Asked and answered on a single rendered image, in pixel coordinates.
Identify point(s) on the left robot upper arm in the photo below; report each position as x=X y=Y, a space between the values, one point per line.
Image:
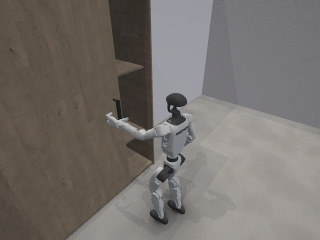
x=159 y=131

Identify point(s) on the left robot foot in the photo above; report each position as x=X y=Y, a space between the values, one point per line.
x=155 y=215

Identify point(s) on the right robot upper arm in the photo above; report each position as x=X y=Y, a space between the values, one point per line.
x=191 y=129

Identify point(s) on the wardrobe door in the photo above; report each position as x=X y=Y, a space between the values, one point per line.
x=14 y=222
x=58 y=78

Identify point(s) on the robot right forearm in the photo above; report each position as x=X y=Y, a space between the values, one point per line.
x=187 y=142

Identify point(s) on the left robot hand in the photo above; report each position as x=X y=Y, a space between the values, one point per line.
x=112 y=120

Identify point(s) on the robot head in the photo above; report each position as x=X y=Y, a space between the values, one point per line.
x=176 y=100

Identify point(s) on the handle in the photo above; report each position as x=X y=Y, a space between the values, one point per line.
x=118 y=107

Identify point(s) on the robot left forearm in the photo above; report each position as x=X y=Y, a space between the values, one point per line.
x=129 y=129

